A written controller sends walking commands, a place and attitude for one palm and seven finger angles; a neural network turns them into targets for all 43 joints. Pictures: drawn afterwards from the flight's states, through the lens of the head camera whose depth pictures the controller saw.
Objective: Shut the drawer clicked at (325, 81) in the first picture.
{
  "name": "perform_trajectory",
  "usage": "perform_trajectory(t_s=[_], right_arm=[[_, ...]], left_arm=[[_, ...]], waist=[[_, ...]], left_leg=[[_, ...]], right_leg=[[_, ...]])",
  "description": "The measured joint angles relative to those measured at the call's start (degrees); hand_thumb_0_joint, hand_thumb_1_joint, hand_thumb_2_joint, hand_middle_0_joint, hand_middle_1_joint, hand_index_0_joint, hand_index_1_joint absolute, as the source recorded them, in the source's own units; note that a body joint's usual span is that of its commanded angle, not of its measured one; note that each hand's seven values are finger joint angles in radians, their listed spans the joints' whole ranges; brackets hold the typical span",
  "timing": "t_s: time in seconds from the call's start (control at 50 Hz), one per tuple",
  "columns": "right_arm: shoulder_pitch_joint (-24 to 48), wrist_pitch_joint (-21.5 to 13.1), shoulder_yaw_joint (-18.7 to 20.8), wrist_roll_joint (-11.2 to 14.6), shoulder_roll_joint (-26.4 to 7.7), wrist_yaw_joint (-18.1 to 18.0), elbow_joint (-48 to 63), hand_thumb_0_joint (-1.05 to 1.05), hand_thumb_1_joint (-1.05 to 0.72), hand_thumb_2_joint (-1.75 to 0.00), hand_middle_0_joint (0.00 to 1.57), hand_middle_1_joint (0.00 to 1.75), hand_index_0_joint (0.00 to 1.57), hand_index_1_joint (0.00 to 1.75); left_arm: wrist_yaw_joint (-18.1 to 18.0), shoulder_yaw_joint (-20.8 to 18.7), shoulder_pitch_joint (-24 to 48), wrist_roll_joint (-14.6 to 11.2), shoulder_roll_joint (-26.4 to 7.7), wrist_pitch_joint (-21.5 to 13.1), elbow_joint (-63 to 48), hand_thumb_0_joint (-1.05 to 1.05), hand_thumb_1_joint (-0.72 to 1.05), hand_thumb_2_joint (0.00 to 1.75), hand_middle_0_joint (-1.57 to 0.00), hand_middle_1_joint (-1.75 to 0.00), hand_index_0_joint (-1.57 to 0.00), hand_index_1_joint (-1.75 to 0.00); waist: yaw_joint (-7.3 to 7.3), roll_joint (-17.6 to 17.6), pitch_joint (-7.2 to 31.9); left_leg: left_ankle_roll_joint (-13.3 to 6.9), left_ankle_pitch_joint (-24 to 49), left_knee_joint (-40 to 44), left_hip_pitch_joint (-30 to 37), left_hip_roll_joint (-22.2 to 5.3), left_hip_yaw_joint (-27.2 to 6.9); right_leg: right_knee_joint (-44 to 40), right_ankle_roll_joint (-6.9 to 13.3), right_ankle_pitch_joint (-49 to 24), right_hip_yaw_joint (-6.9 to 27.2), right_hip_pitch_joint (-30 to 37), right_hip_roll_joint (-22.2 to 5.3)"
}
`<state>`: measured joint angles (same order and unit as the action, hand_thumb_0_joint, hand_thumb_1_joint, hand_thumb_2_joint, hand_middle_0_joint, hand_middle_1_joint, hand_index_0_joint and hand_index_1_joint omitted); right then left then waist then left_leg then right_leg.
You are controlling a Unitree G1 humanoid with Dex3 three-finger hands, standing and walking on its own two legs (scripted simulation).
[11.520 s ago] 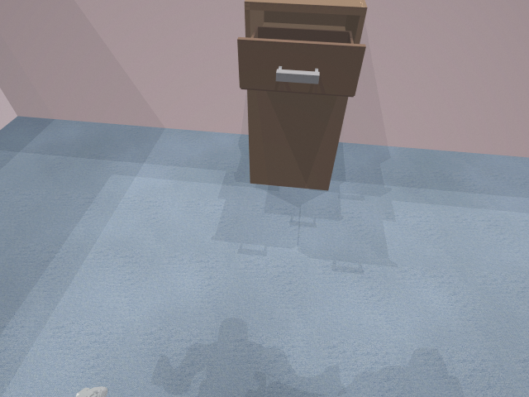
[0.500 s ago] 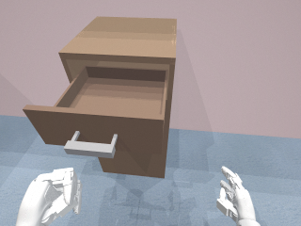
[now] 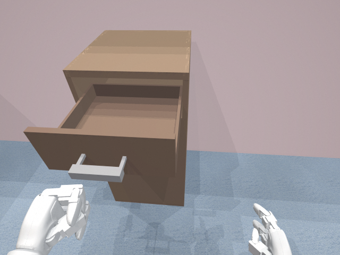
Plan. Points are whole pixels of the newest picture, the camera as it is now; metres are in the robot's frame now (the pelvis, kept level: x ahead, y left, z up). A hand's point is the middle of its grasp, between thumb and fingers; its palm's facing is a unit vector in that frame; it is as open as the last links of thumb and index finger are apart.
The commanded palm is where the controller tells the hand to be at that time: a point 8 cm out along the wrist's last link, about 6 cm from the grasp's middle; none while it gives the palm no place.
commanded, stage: raise the hand and make a fist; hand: left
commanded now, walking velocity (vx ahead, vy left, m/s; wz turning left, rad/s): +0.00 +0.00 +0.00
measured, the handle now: (100, 165) +0.32 +0.22 +0.05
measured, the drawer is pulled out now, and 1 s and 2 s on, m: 0.28 0.28 0.28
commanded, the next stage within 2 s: bring the fist close to the handle in 0.12 s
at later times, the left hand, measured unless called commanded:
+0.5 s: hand (84, 212) +0.17 +0.18 +0.11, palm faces +0.06 -0.99 -0.08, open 3.3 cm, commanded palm +0.13 +0.23 +0.12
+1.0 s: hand (101, 209) +0.19 +0.17 +0.07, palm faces +0.00 -1.00 -0.04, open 3.3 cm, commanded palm +0.17 +0.22 +0.07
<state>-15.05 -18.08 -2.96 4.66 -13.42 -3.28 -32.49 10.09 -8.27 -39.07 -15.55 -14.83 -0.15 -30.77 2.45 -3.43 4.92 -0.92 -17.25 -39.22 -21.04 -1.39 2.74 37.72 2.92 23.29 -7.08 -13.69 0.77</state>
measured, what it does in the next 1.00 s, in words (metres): stands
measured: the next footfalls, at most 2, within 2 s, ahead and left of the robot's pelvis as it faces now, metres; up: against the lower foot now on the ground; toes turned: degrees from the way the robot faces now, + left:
none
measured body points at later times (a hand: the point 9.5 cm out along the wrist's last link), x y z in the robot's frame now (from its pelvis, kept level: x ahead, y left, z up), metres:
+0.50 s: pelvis +0.02 -0.02 +0.00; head -0.01 -0.04 +0.45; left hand +0.16 +0.23 +0.12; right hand +0.22 -0.24 -0.05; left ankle +0.04 +0.11 -0.72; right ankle -0.03 -0.08 -0.72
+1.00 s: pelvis +0.00 +0.01 -0.01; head +0.02 -0.01 +0.44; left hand +0.19 +0.22 +0.08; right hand +0.18 -0.22 -0.09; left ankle +0.04 +0.11 -0.72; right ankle -0.03 -0.08 -0.72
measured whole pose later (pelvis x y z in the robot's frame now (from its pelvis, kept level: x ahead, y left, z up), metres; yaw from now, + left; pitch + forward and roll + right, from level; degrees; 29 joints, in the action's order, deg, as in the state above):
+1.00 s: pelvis +0.00 +0.01 -0.01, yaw +0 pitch +5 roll -1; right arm -13.8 -16.4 -1.2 2.3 -13.7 -2.1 -34.3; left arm 11.8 -5.4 -29.5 -14.1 -10.7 -15.6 -11.6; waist 0.3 -2.7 3.9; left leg -1.5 -19.4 -45.0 -30.4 -0.9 2.8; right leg 44.4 2.5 26.0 -7.0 -23.3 -0.2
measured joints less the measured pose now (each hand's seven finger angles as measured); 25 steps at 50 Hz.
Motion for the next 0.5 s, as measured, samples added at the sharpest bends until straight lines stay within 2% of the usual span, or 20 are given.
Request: perform_trajectory(t_s=[0.12,0.28,0.4,0.5], right_arm=[[0.20,-2.24,0.59,0.05,-1.06,-0.40,-1.63,0.01,-0.90,-0.90,0.21,0.30,0.20,0.30],[1.26,-3.18,0.72,0.31,-0.69,-1.18,-2.46,0.01,-0.90,-0.90,0.21,0.30,0.20,0.30],[1.89,-3.37,0.70,0.02,-0.88,-1.33,-3.01,0.01,-0.90,-0.90,0.21,0.30,0.20,0.30],[1.86,-3.86,1.15,-0.43,-1.83,-0.76,-3.10,0.01,-0.90,-0.90,0.21,0.30,0.20,0.30]], left_arm=[[1.29,-2.38,1.43,-1.61,0.01,-3.97,1.88,0.01,0.90,0.90,-1.40,-1.60,-1.40,-1.60],[5.06,-3.80,1.67,-2.63,-0.49,-3.32,6.19,0.01,0.90,0.90,-1.40,-1.60,-1.41,-1.60],[6.32,-6.51,3.34,-3.73,0.01,-5.50,11.40,0.01,0.90,0.90,-1.40,-1.60,-1.40,-1.60],[7.63,-4.99,4.54,-3.11,1.37,-7.91,13.51,0.01,0.90,0.90,-1.40,-1.60,-1.40,-1.60]], waist=[[0.46,-0.91,-0.06],[0.65,-0.95,0.60],[0.86,-0.15,0.34],[0.69,-0.13,0.01]], left_leg=[[0.68,-0.42,-0.37,0.45,-0.63,-0.94],[1.36,-0.20,1.25,1.53,-1.04,-0.80],[1.69,-0.28,1.47,1.15,-1.13,-0.98],[1.41,-0.56,0.81,0.04,-0.73,-1.11]], right_leg=[[-0.83,0.60,0.10,-0.79,1.19,0.82],[-2.30,1.04,-0.08,-0.52,2.02,1.34],[-2.49,1.19,0.08,-0.65,1.68,1.48],[-1.66,0.99,0.52,-0.82,0.62,1.06]])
